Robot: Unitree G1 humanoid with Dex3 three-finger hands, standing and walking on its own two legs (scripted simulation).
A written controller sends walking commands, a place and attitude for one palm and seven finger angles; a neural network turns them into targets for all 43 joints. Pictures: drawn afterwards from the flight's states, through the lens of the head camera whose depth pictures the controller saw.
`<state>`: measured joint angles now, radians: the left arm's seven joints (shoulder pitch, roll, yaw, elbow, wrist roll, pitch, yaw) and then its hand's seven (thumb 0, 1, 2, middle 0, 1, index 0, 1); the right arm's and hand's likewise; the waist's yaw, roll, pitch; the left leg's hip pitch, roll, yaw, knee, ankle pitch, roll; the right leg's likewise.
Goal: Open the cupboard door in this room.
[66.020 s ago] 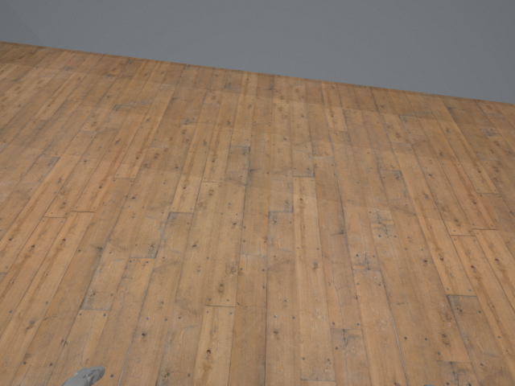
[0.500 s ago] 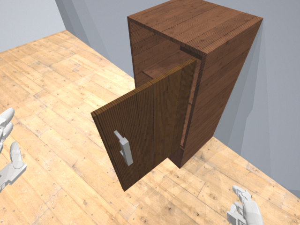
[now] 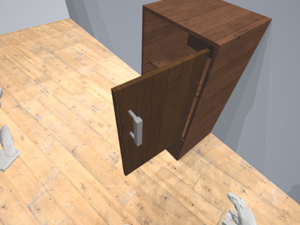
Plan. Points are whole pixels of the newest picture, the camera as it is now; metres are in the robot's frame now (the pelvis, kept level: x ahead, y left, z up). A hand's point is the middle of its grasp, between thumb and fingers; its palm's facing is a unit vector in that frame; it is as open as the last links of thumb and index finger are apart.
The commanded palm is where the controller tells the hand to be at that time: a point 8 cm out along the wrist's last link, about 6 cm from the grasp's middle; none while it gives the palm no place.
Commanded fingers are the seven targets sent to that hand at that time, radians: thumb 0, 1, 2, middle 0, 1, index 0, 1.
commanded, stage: step back with the hand held close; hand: left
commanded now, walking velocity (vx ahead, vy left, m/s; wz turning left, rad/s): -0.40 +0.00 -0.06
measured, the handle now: (134, 128) +0.42 +0.07 -0.03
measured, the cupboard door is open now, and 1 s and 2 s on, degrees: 87 87 87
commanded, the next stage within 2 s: stop stepping back and stand still in 0.38 s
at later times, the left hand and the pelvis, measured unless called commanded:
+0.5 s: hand (3, 206) +0.12 +0.24 +0.16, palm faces +0.35 -0.78 -0.52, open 7.4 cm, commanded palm +0.04 +0.28 +0.19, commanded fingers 0.00 0.90 0.90 -0.20 -0.30 -0.20 -0.30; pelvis -0.10 -0.02 +0.01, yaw +0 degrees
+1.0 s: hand out of the picture +0.03 +0.24 +0.17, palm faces +0.44 -0.77 -0.46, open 7.4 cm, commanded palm -0.03 +0.28 +0.19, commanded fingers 0.00 0.90 0.90 -0.20 -0.30 -0.20 -0.30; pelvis -0.17 -0.02 +0.01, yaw +0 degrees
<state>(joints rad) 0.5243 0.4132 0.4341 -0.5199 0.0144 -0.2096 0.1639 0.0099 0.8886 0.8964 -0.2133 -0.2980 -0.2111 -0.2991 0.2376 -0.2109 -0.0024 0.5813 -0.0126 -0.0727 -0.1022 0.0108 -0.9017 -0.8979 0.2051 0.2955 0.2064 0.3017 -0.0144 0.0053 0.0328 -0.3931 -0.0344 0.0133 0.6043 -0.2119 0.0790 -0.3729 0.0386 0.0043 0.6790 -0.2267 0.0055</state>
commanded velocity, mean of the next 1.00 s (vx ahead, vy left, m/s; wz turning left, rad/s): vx -0.08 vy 0.00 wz -0.01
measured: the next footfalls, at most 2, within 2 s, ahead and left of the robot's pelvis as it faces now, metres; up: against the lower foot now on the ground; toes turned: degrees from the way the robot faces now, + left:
right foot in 0.08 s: -0.02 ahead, -0.13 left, +0.00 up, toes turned +2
left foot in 0.48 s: -0.11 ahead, +0.09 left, +0.00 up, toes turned +0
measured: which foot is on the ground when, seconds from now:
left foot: down 0.00-0.26, up 0.28-0.46, down 0.48-1.00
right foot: up 0.00-0.06, down 0.08-0.50, up 0.52-0.64, down 0.66-1.00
